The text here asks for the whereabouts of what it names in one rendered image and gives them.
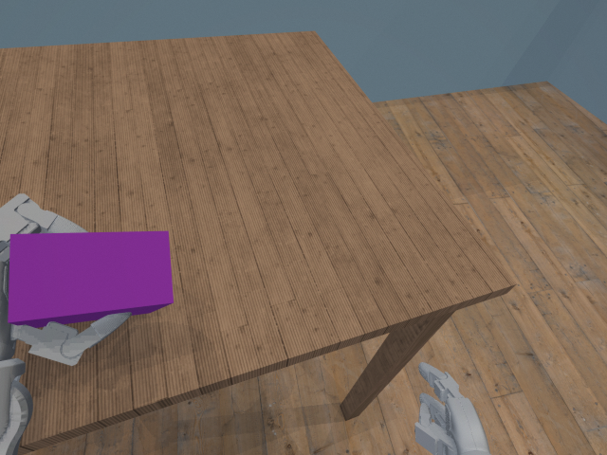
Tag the robot left forearm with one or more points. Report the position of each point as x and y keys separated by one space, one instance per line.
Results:
x=16 y=405

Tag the sponge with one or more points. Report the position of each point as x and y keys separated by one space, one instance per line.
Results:
x=77 y=277

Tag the robot right hand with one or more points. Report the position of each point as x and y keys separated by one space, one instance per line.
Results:
x=457 y=427

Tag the table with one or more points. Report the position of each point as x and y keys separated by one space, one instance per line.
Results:
x=299 y=221

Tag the robot left hand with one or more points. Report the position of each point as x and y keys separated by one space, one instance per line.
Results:
x=56 y=341

